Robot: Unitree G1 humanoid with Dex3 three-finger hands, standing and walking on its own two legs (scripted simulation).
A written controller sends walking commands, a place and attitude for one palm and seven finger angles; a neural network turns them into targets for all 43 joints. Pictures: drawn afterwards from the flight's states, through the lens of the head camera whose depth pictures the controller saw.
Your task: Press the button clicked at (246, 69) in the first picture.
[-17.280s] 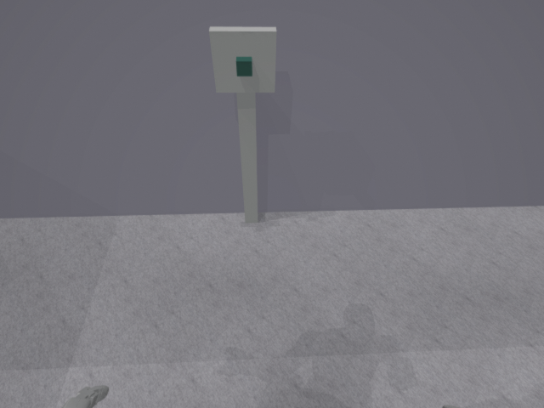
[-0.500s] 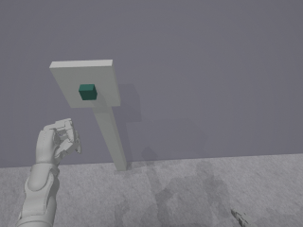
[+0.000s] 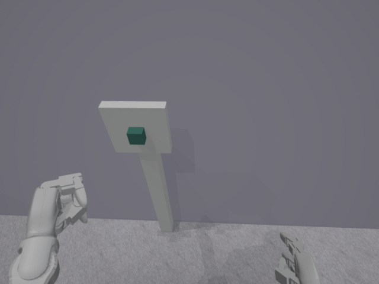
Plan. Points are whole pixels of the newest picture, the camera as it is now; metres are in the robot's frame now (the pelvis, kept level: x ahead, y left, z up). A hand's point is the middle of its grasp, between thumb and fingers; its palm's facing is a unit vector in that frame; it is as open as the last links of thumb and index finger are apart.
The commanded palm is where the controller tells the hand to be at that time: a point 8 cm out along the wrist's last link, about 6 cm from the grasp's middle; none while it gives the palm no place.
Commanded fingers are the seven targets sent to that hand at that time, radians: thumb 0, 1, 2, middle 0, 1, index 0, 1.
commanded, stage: draw the hand back to the body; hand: left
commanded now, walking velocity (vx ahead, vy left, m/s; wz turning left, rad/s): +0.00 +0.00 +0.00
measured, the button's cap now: (137, 135) +0.49 +0.21 +0.02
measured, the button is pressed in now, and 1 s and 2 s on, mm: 0 0 0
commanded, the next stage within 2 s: step back with the hand held close in 0.64 s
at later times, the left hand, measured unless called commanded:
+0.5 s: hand (34, 216) +0.17 +0.25 +0.17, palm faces +0.42 -0.81 -0.41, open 3.1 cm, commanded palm +0.12 +0.28 +0.18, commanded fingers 0.00 0.90 0.90 -1.30 -1.50 -1.30 -1.50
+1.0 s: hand (39, 224) +0.16 +0.25 +0.15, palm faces +0.31 -0.83 -0.46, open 3.1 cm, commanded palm +0.10 +0.29 +0.18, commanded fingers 0.00 0.90 0.90 -1.30 -1.50 -1.30 -1.50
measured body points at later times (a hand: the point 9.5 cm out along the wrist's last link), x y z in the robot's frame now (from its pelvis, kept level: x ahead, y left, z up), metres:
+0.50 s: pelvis +0.00 +0.01 +0.01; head -0.03 -0.02 +0.45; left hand +0.14 +0.29 +0.19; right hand +0.19 -0.21 -0.07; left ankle -0.03 +0.11 -0.74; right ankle -0.02 -0.12 -0.74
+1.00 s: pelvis -0.04 +0.02 +0.01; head -0.02 +0.01 +0.46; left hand +0.14 +0.29 +0.17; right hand +0.14 -0.22 -0.08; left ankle -0.03 +0.11 -0.74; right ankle -0.02 -0.12 -0.74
